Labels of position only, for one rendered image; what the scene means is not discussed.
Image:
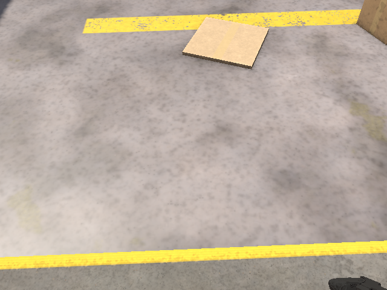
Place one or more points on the robot right hand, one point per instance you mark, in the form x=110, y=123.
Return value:
x=362, y=283

